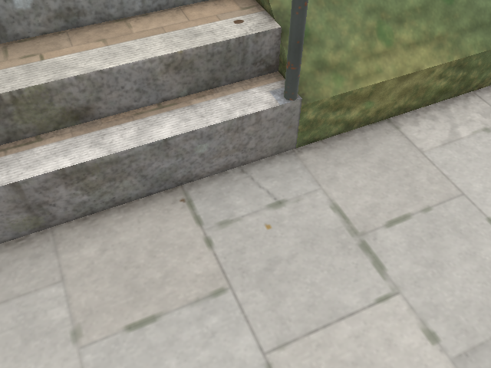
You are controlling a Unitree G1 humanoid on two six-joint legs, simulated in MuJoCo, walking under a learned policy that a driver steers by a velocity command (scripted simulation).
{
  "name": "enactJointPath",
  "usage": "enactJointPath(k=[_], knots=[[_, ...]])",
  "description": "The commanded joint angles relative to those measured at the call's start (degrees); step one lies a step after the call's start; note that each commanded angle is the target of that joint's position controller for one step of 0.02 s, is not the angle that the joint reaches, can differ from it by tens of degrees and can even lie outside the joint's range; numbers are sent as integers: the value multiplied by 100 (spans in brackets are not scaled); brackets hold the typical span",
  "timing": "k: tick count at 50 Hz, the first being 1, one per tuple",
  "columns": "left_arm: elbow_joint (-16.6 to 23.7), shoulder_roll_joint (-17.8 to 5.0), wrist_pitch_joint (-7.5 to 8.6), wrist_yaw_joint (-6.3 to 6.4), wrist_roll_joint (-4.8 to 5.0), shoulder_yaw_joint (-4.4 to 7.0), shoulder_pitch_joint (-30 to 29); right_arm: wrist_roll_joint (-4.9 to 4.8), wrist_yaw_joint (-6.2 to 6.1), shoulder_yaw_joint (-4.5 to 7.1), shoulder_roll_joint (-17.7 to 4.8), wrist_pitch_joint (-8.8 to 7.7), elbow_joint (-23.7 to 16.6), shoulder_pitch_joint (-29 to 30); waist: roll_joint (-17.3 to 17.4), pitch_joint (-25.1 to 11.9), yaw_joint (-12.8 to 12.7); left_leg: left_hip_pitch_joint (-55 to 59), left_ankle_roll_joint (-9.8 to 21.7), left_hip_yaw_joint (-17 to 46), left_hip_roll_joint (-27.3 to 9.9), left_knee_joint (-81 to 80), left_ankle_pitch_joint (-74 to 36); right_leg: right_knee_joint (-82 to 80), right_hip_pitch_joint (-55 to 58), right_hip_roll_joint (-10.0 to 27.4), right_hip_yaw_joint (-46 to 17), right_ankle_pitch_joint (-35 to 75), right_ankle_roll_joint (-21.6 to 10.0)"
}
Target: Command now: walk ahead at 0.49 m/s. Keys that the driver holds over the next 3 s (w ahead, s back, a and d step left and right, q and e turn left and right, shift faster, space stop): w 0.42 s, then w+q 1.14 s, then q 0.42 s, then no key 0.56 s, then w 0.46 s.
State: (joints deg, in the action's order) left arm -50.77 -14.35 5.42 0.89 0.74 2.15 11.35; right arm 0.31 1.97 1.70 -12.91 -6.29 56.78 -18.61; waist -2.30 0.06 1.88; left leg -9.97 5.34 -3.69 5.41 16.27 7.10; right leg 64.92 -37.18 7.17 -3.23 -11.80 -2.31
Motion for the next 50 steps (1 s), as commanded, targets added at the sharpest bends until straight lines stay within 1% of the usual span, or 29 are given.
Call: enactJointPath(k=[1,5,10,12,13,14,15,16,17,18,19,20,21,22,24,26,29,32,38,41,42,43,44,45,46,47,48,49,50], knots=[[244,-239,-32,37,-68,67,188,-10,-114,123,-761,-94,-320,225,434,305,-266,-537,986,1244,-1628,-1160,-380,-831,-172,246,-18,875,157],[476,-163,28,-28,-21,33,-718,-98,-194,150,-917,-21,-225,-225,452,307,60,-65,724,951,-1528,-1062,-470,-2434,-5,-8,194,1737,203],[757,-233,81,-199,57,11,-1440,-147,-205,178,-969,94,-29,-653,542,467,283,818,644,1030,-1861,-663,-328,-3291,-11,-179,251,1293,104],[801,-351,133,-261,59,45,-1343,-152,-220,213,-1038,153,-15,-610,612,405,147,1079,558,1107,-2005,-364,-573,-3531,270,-264,289,841,-57],[750,-446,157,-273,54,92,-1073,-151,-224,226,-1083,184,-34,-510,676,267,-38,1100,492,1074,-1995,-62,-1127,-3643,713,-384,396,673,-148],[572,-620,171,-261,41,199,-449,-134,-224,208,-1051,214,-71,-385,658,-82,-385,1020,370,876,-1775,669,-2082,-3775,1567,-577,552,608,-279],[258,-978,185,-220,25,360,663,-65,-221,129,-853,221,-155,-323,462,-810,-824,404,186,571,-1422,2042,-2278,-3665,3108,-351,281,748,-529],[112,-1650,159,-190,-93,519,1580,3,-191,-46,-323,129,-324,-741,-738,-1760,-865,-1691,-216,109,-658,4372,-423,-3774,5418,1132,-1889,542,-1285],[24,-1426,128,-225,-70,459,1775,-108,-156,-108,-173,-26,-240,-955,-1488,-2259,-809,-3000,-296,714,-176,5588,2425,-4701,6132,1701,-3913,-157,-1778],[101,-987,143,-233,-36,319,1345,-244,-133,55,-833,-125,-321,-505,-914,-1496,-773,-3540,-167,1068,-576,6098,2200,-4789,5512,1501,-3348,-361,-1470],[238,-741,133,-228,-30,238,803,-287,-137,88,-946,-156,-458,-48,-544,-935,-624,-3538,-94,914,-894,5990,1644,-4859,4691,1276,-2432,-3,-1239],[307,-575,126,-256,-49,176,362,-221,-171,102,-866,-126,-488,171,-125,-534,-439,-3283,-127,792,-1121,5626,1185,-5079,3875,1005,-1798,476,-1124],[327,-423,139,-280,-76,131,155,-145,-203,146,-812,-50,-488,188,-136,-322,-263,-2971,-152,801,-1296,5239,886,-5282,3355,764,-1348,746,-1011],[280,-354,145,-295,-105,115,104,-152,-205,141,-659,46,-435,35,-227,-250,-134,-2677,-184,796,-1354,5084,706,-5457,3051,648,-1027,862,-957],[123,-450,191,-276,-126,155,294,-181,-216,134,-465,184,-383,-101,-198,-126,-50,-2629,-246,779,-1350,4945,458,-5643,2826,577,-545,1401,-995],[-11,-579,207,-210,-171,203,499,-187,-234,170,-481,236,-502,201,-95,33,-101,-3025,-286,964,-1292,4609,29,-5723,2905,598,-213,1784,-983],[-101,-606,181,-110,-183,206,618,-170,-210,209,-465,225,-682,658,-81,137,-185,-3340,-307,1148,-1125,3766,-760,-5797,3115,574,226,1880,-851],[-129,-660,173,-33,-150,197,629,-137,-134,188,-405,208,-866,1174,-95,291,-328,-3136,-294,828,-1048,2846,-1400,-5942,3159,512,655,1716,-691],[-372,-792,-9,45,-72,245,1084,-143,83,114,-284,204,-1419,2046,14,604,-608,-3544,-113,364,-1011,2070,-831,-5502,4378,901,1044,2363,-611],[-246,-1000,-121,98,-50,304,822,-163,179,204,-459,217,-1591,1857,-232,304,-329,-2737,143,-168,-635,1990,33,-4631,4546,934,1329,4659,-438],[-193,-1095,-159,129,-55,332,738,-161,185,288,-605,236,-1553,1455,-374,5,-90,-2098,253,-347,-395,2030,272,-3986,4482,893,1414,5603,-370],[-133,-1138,-199,147,-47,338,594,-179,167,435,-846,249,-1378,643,-356,-443,370,-973,440,-397,-158,1716,99,-2894,4189,736,1522,5941,-242],[-14,-1139,-173,152,-48,318,580,-159,64,647,-1306,279,-1166,-341,-8,-974,825,812,732,396,-434,1423,-76,-1310,2993,467,1511,4667,-24],[241,-283,-3,6,-212,54,1070,-171,-24,772,-1933,303,-1125,-629,1567,-1509,335,3066,1714,3324,-1963,1220,362,931,250,-616,1267,-548,329],[355,-462,294,-107,-23,47,757,-112,-50,663,-1665,254,-1212,-730,1345,-2269,464,3605,2133,5282,-2575,184,776,1912,-663,-1042,-67,-2102,260],[573,-769,449,-167,166,136,79,-48,-70,572,-1316,205,-1221,-585,1036,-1580,604,3223,1734,4408,-2299,97,517,1815,-1174,-664,-355,-1610,85],[684,-802,493,-151,123,115,-155,-58,-74,498,-1100,167,-1350,-85,558,-994,389,2281,1482,3524,-2043,97,-55,1275,-1031,-378,-258,-1043,35],[652,-795,459,-96,-32,155,-189,-68,-63,443,-944,163,-1466,376,108,-598,89,1301,1329,2947,-1827,-1,-753,780,-595,-185,-177,-798,108],[677,-844,372,-65,-118,202,-62,-59,-69,393,-826,151,-1538,610,123,-496,-148,676,1274,2638,-1686,-148,-1129,463,-100,-52,-193,-684,180]])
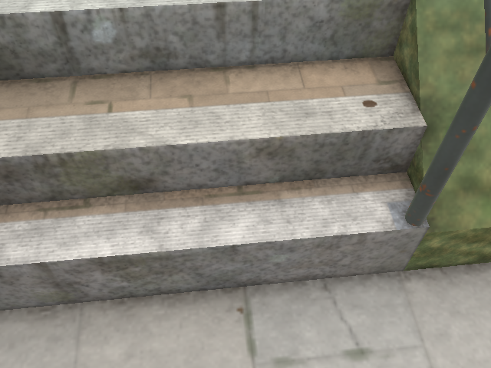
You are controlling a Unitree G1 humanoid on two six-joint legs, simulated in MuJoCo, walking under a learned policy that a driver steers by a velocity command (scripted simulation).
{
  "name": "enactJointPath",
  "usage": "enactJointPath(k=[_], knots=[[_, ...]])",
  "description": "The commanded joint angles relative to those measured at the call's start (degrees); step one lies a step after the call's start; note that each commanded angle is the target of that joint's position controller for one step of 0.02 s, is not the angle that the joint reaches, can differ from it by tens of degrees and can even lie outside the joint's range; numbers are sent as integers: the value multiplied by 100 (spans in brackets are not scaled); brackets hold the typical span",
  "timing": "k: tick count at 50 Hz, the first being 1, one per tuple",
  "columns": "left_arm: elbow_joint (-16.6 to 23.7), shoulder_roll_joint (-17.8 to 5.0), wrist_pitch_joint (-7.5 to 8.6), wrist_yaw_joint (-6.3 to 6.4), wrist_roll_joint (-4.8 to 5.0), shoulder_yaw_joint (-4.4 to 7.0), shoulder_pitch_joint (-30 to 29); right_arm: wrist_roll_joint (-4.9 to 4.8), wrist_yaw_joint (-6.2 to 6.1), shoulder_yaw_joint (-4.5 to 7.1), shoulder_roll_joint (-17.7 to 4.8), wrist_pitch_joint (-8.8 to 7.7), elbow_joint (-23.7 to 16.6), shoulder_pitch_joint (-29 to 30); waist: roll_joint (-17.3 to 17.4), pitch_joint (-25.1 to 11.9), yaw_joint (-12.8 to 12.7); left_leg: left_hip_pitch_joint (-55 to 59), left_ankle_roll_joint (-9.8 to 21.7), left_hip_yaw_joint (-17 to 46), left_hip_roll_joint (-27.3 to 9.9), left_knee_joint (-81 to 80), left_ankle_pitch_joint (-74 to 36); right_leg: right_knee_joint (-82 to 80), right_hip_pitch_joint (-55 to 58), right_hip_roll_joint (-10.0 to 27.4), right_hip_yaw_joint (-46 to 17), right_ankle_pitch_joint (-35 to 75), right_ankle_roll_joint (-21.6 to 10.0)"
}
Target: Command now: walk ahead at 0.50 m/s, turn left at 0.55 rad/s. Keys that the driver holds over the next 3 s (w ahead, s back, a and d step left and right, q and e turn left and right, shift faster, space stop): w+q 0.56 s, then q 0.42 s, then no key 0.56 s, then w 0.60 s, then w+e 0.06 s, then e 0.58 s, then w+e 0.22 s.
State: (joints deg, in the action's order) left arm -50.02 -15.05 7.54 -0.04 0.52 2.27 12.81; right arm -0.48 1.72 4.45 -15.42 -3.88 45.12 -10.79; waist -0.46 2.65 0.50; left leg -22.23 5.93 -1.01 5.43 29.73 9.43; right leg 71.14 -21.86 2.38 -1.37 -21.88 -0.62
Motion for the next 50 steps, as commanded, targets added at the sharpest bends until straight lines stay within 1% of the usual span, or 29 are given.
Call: enactJointPath(k=[1,3,6,7,9,11,13,15,16,17,18,19,20,21,22,24,27,30,31,33,37,38,39,40,41,42,44,46,50], knots=[[639,-742,75,32,-120,206,-101,9,-52,104,-572,-86,-423,-68,-23,-669,-139,1532,1212,2261,-1583,-1641,-1441,-403,-1374,474,-376,351,82],[710,-560,-42,46,-153,183,-79,-65,-101,138,-733,-110,-393,-169,77,-552,-241,1054,1215,1952,-1455,-1775,-1774,-978,-1230,448,-255,532,252],[973,-467,-87,74,-174,130,-764,-93,-205,205,-976,-92,-357,-414,237,-347,-43,745,1004,1560,-1155,-1815,-1686,-2296,-1222,232,-99,1528,431],[910,-189,-336,-102,-489,-25,-569,106,-93,232,-1051,-66,-26,-852,539,-311,-47,689,738,1224,-834,-1728,-1705,-2561,-903,186,283,1792,422],[1061,-243,-440,-137,-390,-41,-1007,89,-45,206,-840,-45,-21,-971,558,-236,166,628,517,1185,-710,-1536,-1936,-3148,-684,53,371,2302,377],[1159,-356,-424,-102,-292,-54,-1289,135,-54,229,-890,-23,-44,-1036,621,-324,291,904,492,1458,-854,-1346,-1988,-3452,-604,-28,312,2291,370],[1223,-497,-353,-62,-289,-26,-1363,196,-86,294,-1049,-36,-69,-1006,537,-354,277,1248,435,1937,-1106,-1036,-1817,-3892,-474,-63,126,1984,316],[1125,-700,-267,-21,-248,40,-910,229,-132,318,-1108,-45,-131,-785,603,-395,34,1340,332,2325,-1252,-724,-1641,-4218,45,-62,-29,1522,182],[962,-754,-185,14,-230,71,-392,225,-136,289,-1068,-73,-129,-696,613,-498,-235,1223,279,2343,-1127,-273,-1741,-4567,674,-119,9,1375,80],[820,-961,-81,82,-328,135,150,163,-110,195,-794,-129,-136,-724,218,-844,-450,1028,154,2055,-684,688,-1758,-4867,1532,169,-267,1192,-63],[866,-1363,-45,163,-525,209,782,-53,-97,39,-347,-185,-325,-729,-654,-1572,-690,195,-51,1379,-215,2153,-713,-5171,2740,1500,-1663,395,-436],[806,-1785,-134,129,-525,355,638,-83,-136,-6,-283,-134,-432,-1274,-2070,-1638,-251,-1209,-113,739,413,3005,2253,-5820,3214,2355,-3763,378,-1046],[868,-1137,-199,86,-434,266,329,117,-191,45,-749,2,-144,-1252,-1019,-1222,-78,-1420,-33,783,-246,3509,1963,-5658,2711,2261,-3444,-215,-1031],[911,-674,-220,52,-354,154,207,167,-144,55,-816,41,-70,-930,-360,-846,-182,-1275,-58,753,-383,3479,1538,-5737,2230,1907,-2646,-134,-890],[865,-543,-255,70,-320,100,120,161,-113,11,-663,51,-83,-750,-258,-632,-149,-1163,-114,708,-538,3289,1255,-5900,1936,1631,-1928,443,-717],[722,-566,-184,109,-278,91,241,287,-53,-43,-488,132,-118,-536,-470,-432,-121,-1064,-281,491,-653,3356,937,-5913,1662,1321,-949,2121,-645],[563,-576,-92,33,-245,121,429,302,-9,-108,-350,191,-251,-228,-523,-582,-72,-1180,-422,360,-713,3175,629,-5752,1721,1285,-150,3903,-748],[535,-627,-101,40,-218,151,331,279,76,-196,-202,224,-417,173,-646,-528,-42,-982,-520,160,-738,2299,316,-5668,1589,1276,451,4829,-833],[543,-674,-131,35,-191,172,202,255,75,-225,-167,215,-438,264,-660,-512,-6,-647,-523,30,-718,1902,186,-5557,1354,1147,782,5128,-716],[510,-783,-175,28,-155,212,227,245,86,-246,-179,227,-460,370,-818,-611,-42,-207,-500,-165,-607,1262,15,-5356,1349,1077,1034,5236,-601],[467,-899,-375,115,-75,272,308,330,108,-172,-388,207,-529,371,-830,-717,-78,98,-300,-234,-485,345,310,-4483,1703,1264,1036,4843,-473],[462,-902,-445,146,-43,274,270,386,104,-139,-418,153,-472,108,-572,-852,94,577,-180,-233,-370,-115,49,-3787,1553,1146,1159,4587,-372],[455,-887,-497,143,-87,266,378,470,67,-73,-591,70,-372,-351,3,-1089,330,1392,-37,58,-442,-553,-789,-2694,1015,854,1327,3745,-153],[654,-497,-556,116,-246,161,621,458,-21,47,-1178,13,-403,-546,1318,-1207,168,2362,242,1809,-1901,-466,-3810,-1261,-457,330,1513,-103,140],[789,-355,-692,188,-181,70,798,150,-133,222,-1644,146,-459,-676,1837,-1790,153,2548,1234,2904,-2770,-610,-4845,-528,-980,-271,672,-1609,264],[678,-589,-793,224,-245,100,595,50,-167,207,-1356,235,-504,-637,793,-1597,219,2341,1268,2531,-2504,-681,-4376,-203,-980,16,185,-1269,321],[683,-521,-813,265,-209,81,255,122,-232,71,-915,364,-588,51,415,-761,-77,1419,922,1931,-1830,-873,-3223,-620,-988,156,16,-537,358],[604,-608,-858,262,-329,109,306,159,-251,31,-798,420,-643,269,608,-778,-157,1116,698,1700,-1498,-909,-3191,-823,-649,-12,86,-240,356],[662,-522,-952,283,-249,96,153,164,-240,111,-959,425,-512,9,580,-981,-81,1193,600,1970,-1452,-980,-2301,-1353,-539,-192,26,-190,332]])
Over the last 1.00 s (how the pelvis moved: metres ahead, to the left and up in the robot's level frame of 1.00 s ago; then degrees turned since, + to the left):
0.54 0.00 -0.01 17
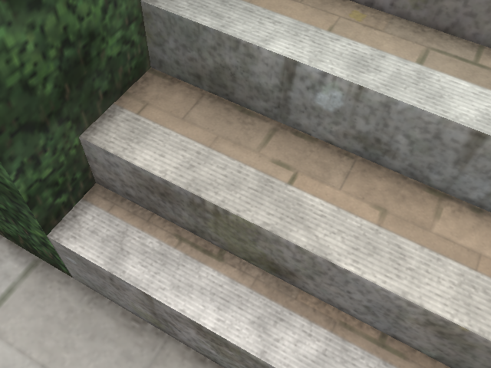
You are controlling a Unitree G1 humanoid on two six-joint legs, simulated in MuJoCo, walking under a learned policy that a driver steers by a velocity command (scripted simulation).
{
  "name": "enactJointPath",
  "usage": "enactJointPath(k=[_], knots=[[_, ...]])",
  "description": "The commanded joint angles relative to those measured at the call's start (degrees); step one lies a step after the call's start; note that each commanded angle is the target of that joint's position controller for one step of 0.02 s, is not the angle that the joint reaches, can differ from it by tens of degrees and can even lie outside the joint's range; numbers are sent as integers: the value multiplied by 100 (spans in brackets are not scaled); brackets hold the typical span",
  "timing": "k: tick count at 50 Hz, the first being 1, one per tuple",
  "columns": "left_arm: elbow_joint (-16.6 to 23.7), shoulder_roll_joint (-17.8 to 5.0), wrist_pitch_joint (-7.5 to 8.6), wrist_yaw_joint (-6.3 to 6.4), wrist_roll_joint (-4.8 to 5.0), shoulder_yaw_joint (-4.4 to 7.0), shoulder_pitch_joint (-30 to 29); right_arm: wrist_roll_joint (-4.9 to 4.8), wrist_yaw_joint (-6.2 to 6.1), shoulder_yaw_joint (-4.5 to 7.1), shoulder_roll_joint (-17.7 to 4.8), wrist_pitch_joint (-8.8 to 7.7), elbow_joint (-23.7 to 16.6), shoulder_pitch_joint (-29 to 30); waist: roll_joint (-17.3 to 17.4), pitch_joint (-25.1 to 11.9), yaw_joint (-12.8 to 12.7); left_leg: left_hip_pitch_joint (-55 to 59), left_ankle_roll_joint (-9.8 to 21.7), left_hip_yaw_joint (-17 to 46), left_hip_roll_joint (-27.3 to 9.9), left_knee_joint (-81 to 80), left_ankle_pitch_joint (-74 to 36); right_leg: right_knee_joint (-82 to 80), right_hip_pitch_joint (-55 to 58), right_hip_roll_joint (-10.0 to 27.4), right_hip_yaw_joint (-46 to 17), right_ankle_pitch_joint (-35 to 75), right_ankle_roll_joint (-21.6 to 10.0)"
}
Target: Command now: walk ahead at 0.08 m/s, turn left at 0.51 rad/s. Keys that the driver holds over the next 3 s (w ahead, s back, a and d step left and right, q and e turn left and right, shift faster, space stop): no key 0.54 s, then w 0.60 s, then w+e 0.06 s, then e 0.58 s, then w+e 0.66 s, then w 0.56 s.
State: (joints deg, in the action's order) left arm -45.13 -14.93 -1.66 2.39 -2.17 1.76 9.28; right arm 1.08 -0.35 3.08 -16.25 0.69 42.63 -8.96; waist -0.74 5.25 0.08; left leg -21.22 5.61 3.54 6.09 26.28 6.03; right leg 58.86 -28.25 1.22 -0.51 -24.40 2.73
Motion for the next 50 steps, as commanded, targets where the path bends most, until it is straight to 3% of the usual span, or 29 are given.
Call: enactJointPath(k=[1,2,6,7,10,11,12,13,14,15,17,18,21,22,24,25,26,27,28,29,32,37,41,43,44,46,48,49,50], knots=[[177,-508,-48,48,22,137,454,17,-42,244,-852,-17,-246,-187,663,-1205,-5,1045,616,1597,-1512,-722,-1498,-314,135,-93,-47,51,-24],[203,-491,-56,66,-10,119,275,42,-60,254,-864,-23,-236,-159,611,-1185,58,1032,607,1703,-1545,-829,-1043,-559,212,-118,-39,51,-59],[174,-461,-68,66,59,87,154,112,-69,212,-757,-14,-96,-84,890,-999,127,685,459,1874,-1371,-1157,624,-1460,852,-310,39,-36,-237],[326,-498,82,165,255,83,-238,-147,-226,232,-824,-66,-434,465,836,-1100,110,722,565,2185,-1426,-1218,1366,-1847,909,-185,-344,78,-130],[133,-545,268,113,245,48,48,-131,-363,188,-747,-5,-367,342,762,-1010,8,662,525,2302,-1372,-1270,1868,-3136,1508,-191,-188,536,-246],[47,-527,300,68,200,35,163,-159,-364,163,-668,18,-315,187,634,-944,-31,453,364,2161,-1197,-1226,2071,-3648,1887,-172,-62,895,-343],[37,-603,319,43,82,20,189,-134,-349,127,-564,15,-247,-49,419,-931,29,51,125,1996,-1052,-1066,2244,-3739,2340,125,-213,1070,-459],[16,-842,335,24,-107,63,184,-114,-324,148,-549,-15,-296,-30,-286,-757,80,-418,-143,1396,-701,-650,2342,-3737,2186,619,-835,690,-801],[72,-696,403,-23,-196,5,173,-100,-305,195,-726,-43,-371,329,-689,-507,-78,-213,-368,867,-298,193,2000,-4350,1420,1167,-1434,730,-1266],[161,-706,472,-29,-204,-8,-297,-77,-270,220,-693,-57,-433,382,-1139,-443,66,139,-554,535,-198,1075,1742,-4667,967,1570,-1803,1122,-1548],[223,-866,537,50,-31,68,-673,-10,-228,339,-895,-14,-267,45,-919,-541,189,180,-825,382,-328,2275,1809,-4593,910,1589,-1633,1745,-1620],[213,-820,545,74,45,48,-723,-31,-209,348,-827,18,-212,-40,-709,-515,203,11,-912,385,-376,2701,1923,-4466,1032,1571,-1513,2211,-1605],[67,-647,473,28,127,-9,-631,-59,-185,180,-266,29,-173,67,-395,-540,102,-143,-1071,168,-618,1906,1934,-4019,1640,1137,-1017,2883,-1374],[19,-621,438,-5,104,-22,-549,-57,-182,102,-78,-2,-187,246,-464,-621,-25,46,-1073,40,-650,1264,1881,-3878,1803,1006,-926,2942,-1307],[-79,-656,394,-76,126,-30,-412,-87,-157,73,-69,-41,-77,226,-549,-758,-5,719,-1000,-199,-546,-225,777,-3700,1890,769,-860,2670,-1137],[-169,-637,433,-120,127,-42,-161,-80,-159,95,-243,-27,-47,274,-563,-747,-72,1082,-915,-70,-588,-641,193,-3772,1767,689,-913,2392,-958],[-228,-604,516,-184,72,-76,-24,-71,-200,133,-511,-4,-71,223,-471,-868,-103,1554,-801,272,-903,-631,-311,-3815,1537,661,-950,2026,-721],[-228,-686,620,-278,18,-59,179,-74,-239,212,-939,35,1,194,17,-969,-337,1724,-539,472,-1085,-17,-869,-3875,1336,374,-673,1776,-512],[-308,-652,643,-293,10,-72,-47,-123,-193,173,-662,59,186,-38,28,-1205,-91,1447,-353,326,-916,-44,129,-3826,1685,139,-287,1176,-275],[-421,-449,471,-235,17,-86,-290,55,-84,11,-291,-63,245,-71,104,-935,100,1040,-453,566,-1099,-653,781,-3791,1861,163,-368,1161,-228],[-419,-472,272,-162,4,-56,-302,54,-82,26,-532,-182,455,224,683,-495,-119,512,-430,717,-997,-1079,1925,-3505,1993,57,-197,968,-257],[-562,-318,390,-186,-17,-57,2,-10,-80,88,-664,-138,597,91,832,-82,-97,461,-45,1177,-1214,-1358,3273,-2960,1343,-226,165,92,-388],[-635,-372,525,-185,-26,-33,282,-40,-78,56,-447,-197,563,249,329,20,-174,454,-16,830,-963,-759,2500,-3457,1452,-42,-303,-45,-617],[-667,-711,558,-149,37,87,361,-37,-58,-27,-154,-310,490,308,-687,31,-119,294,-190,120,-487,173,1386,-4207,1736,435,-1268,-245,-842],[-706,-866,541,-130,69,160,553,29,-45,-38,-129,-381,488,281,-991,-57,-159,39,-272,-120,-376,548,1193,-4497,2129,823,-1835,39,-1038],[-715,-847,500,-99,100,203,672,83,-42,-66,-96,-509,513,219,-873,-113,-106,-91,-250,-315,-457,479,1268,-4470,2507,1253,-2100,1373,-1275],[-621,-650,518,-94,106,169,364,28,-45,-130,66,-598,654,-44,-745,-418,117,820,-145,-327,-496,-140,954,-4083,2335,1001,-1480,2710,-1114],[-537,-516,528,-92,142,127,96,1,-60,-124,5,-620,760,-234,-604,-607,240,1425,-83,-207,-567,-394,499,-3802,2162,738,-1046,3267,-952],[-460,-398,559,-88,164,94,-96,-3,-94,-51,-252,-631,827,-351,-279,-734,300,1907,-17,50,-762,-472,-238,-3282,1997,361,-544,3706,-776]])
Over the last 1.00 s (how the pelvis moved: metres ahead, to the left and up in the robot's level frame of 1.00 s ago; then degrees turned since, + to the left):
0.34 0.03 0.01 35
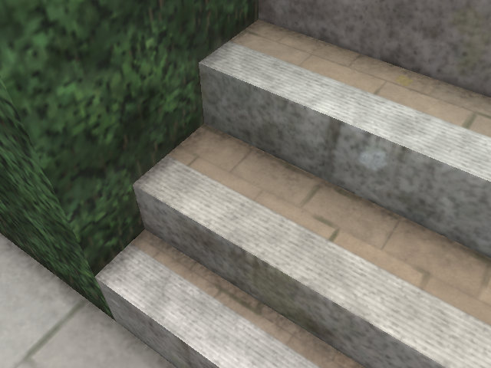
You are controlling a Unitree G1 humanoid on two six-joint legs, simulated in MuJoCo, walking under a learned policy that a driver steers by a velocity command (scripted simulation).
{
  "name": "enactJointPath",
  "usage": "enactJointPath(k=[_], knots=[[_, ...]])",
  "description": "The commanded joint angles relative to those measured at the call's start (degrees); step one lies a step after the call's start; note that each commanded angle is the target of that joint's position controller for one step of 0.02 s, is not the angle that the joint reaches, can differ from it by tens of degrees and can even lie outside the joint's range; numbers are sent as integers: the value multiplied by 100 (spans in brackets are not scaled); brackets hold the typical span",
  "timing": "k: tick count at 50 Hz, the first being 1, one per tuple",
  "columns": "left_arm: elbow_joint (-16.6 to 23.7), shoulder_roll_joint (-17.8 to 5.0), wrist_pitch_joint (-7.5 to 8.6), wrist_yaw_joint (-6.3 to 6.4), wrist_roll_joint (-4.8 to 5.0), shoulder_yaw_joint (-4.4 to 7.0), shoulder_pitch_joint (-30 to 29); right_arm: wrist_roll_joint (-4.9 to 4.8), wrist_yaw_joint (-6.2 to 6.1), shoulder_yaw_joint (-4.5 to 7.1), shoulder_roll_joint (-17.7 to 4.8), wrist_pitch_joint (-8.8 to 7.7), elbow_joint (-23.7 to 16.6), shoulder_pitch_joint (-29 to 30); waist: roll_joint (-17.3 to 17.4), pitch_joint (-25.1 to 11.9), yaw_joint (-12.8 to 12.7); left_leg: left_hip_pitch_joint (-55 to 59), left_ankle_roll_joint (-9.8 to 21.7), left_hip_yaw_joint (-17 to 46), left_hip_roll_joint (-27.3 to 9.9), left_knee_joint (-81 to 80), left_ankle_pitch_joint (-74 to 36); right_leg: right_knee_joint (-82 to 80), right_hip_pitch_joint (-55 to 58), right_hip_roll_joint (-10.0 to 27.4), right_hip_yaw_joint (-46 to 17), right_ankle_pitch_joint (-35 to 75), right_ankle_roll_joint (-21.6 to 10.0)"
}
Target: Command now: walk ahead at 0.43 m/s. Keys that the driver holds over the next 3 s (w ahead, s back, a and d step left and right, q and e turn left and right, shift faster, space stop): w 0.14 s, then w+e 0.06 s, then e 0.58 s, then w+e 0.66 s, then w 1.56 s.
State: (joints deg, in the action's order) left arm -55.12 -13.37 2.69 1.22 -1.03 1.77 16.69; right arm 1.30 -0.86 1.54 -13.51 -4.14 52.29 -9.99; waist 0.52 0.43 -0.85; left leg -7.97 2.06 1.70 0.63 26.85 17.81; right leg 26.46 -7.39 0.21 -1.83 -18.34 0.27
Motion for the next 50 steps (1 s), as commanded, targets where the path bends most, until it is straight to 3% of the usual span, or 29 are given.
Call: enactJointPath(k=[1,3,4,5,7,9,11,12,13,14,16,18,21,26,29,30,31,32,33,34,35,37,38,39,40,42,44,47,50], knots=[[649,-514,162,25,72,56,-922,-60,-97,175,-775,-75,-75,-412,172,-509,439,1262,423,562,-496,-355,-2692,605,-564,156,-42,3009,-360],[689,-334,147,60,69,-27,-896,-34,-135,222,-959,69,142,-953,1055,-466,580,2197,871,1439,-1370,-632,-4276,1643,-2114,-187,434,-55,-221],[678,-389,115,70,28,-12,-961,93,-82,173,-850,96,130,-950,830,-100,527,1966,1109,1662,-1758,-795,-4652,1977,-2503,-101,433,-1278,-220],[677,-311,87,51,30,-40,-964,134,-57,180,-870,115,104,-792,607,129,421,1725,1185,1506,-1764,-870,-4587,1830,-2494,32,410,-1485,-243],[650,-150,103,15,45,-97,-849,11,-65,142,-806,148,-58,3,723,316,46,734,929,872,-1265,-1024,-4406,690,-1383,-44,542,-930,-294],[394,-168,121,38,-31,-53,-55,-204,-90,120,-787,99,-142,379,1033,-272,-446,349,670,201,-910,-392,-5627,-276,110,-307,682,982,-408],[117,-461,83,96,-196,48,735,-222,-62,28,-526,15,-287,668,426,-628,-742,-830,214,-181,-588,928,-3630,-432,1483,105,-33,1823,-507],[97,-1067,71,120,-208,167,880,-193,-38,-71,-221,72,-424,481,-909,-582,-552,-1620,-133,-517,26,1968,-579,-1034,1445,1390,-1903,2710,-919],[76,-978,91,85,-129,139,690,-17,-72,-75,-192,247,-165,-70,-1092,-345,-260,-1356,-184,-103,-30,2637,1229,-1238,561,2068,-2677,2695,-1633],[228,-690,112,21,-88,84,133,95,-89,-52,-292,327,-112,-138,-747,162,39,-1400,-241,45,-179,2957,1390,-1206,-7,1887,-2294,2334,-1763],[549,-608,58,32,-90,78,-601,103,-67,6,-500,310,-231,88,-594,389,269,-1439,-351,0,-207,2691,1021,-1130,-472,1275,-1551,2577,-1483],[619,-648,18,56,-176,92,-596,40,-64,-24,-370,353,-237,32,-639,53,264,-1312,-444,-300,2,2430,928,-595,-241,1003,-1129,4409,-1394],[686,-818,-93,68,-139,214,-408,-75,-145,-28,-325,395,-427,79,-746,-417,124,-1279,-520,-386,144,2099,729,-241,65,1012,-1243,5128,-1295],[940,-782,-369,113,-155,325,-611,-103,-234,-27,-329,452,-743,161,-948,-473,7,-983,-409,-431,217,1403,323,-176,-385,986,-1826,3888,-1071],[1160,-766,-481,105,-91,368,-1019,-78,-267,-7,-287,349,-735,-375,-703,-417,327,51,-275,-516,145,-144,-725,189,-1073,643,-1978,2546,-688],[1263,-549,-477,94,-59,333,-1080,38,-312,56,-566,299,-723,-548,6,-347,383,580,-125,223,-540,-846,-1049,992,-1756,241,-1634,1036,-406],[1367,-42,-462,125,-1,241,-577,107,-347,163,-1165,334,-827,-546,1607,-584,166,1131,505,1884,-2204,-1172,-2909,2939,-2813,-829,-315,-1717,-55],[1136,-564,-509,182,-128,363,71,82,-336,186,-1091,442,-965,-433,1084,-988,77,165,1420,2038,-2788,-1109,-3622,5034,-2215,-663,155,-2297,143],[1030,-620,-567,185,-226,412,76,81,-349,78,-722,468,-1090,-52,389,-630,-114,-457,1642,1670,-2437,-1064,-3092,5982,-2182,-436,-13,-1882,174],[1085,-644,-608,149,-285,428,-151,98,-366,19,-552,444,-1185,354,-165,-184,-242,-887,1531,953,-1989,-971,-2634,6262,-2290,-309,-105,-1355,209],[1127,-751,-640,105,-211,446,-383,124,-351,1,-544,409,-1269,657,-254,52,-311,-936,1250,440,-1575,-922,-2381,5912,-2375,-197,-113,-879,278],[1180,-716,-702,36,-175,430,-494,115,-390,28,-631,395,-1186,390,241,-46,-110,-610,1147,-86,-1227,-785,-2900,5537,-2323,-298,100,-489,480],[1510,-659,-597,212,378,441,-931,128,-447,48,-723,379,-1291,347,694,-172,45,-34,1206,13,-1321,-891,-2612,5214,-2766,-159,-48,-575,702],[1629,-688,-551,271,381,401,-1178,86,-502,52,-660,392,-1264,172,670,-292,180,367,1302,147,-1467,-888,-2601,4910,-2897,-121,-48,-633,815],[1370,-718,-671,119,-237,377,-826,-1,-447,50,-581,395,-1048,-275,294,-464,239,431,1337,76,-1528,-826,-2688,4754,-2477,-275,86,-660,690],[1534,-490,-763,-15,-185,299,-874,39,-377,109,-684,364,-1030,-329,608,-468,229,470,1241,65,-1586,-1084,-1451,3968,-2339,-159,211,-850,527],[1702,-500,-820,-112,-121,258,-1041,96,-345,135,-724,359,-1151,-93,815,-346,261,178,1104,43,-1635,-1383,-279,3206,-1939,-142,382,-1041,373],[1806,-564,-729,-227,-23,236,-944,131,-228,240,-964,389,-1289,83,840,-356,230,-419,836,-313,-1619,-1566,277,1723,-819,-200,580,-1297,-53],[1698,-536,-574,-266,-40,214,-458,60,-166,327,-1068,454,-1308,45,592,-333,113,-458,636,-434,-1685,-1408,308,120,-132,-284,826,-634,-488]])
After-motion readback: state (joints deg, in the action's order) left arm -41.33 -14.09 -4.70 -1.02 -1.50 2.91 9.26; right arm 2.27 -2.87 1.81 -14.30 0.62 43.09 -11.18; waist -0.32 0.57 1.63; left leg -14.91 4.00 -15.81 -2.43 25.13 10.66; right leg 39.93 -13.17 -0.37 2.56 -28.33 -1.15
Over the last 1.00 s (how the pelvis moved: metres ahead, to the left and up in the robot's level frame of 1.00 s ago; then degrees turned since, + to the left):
0.03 0.00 0.00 6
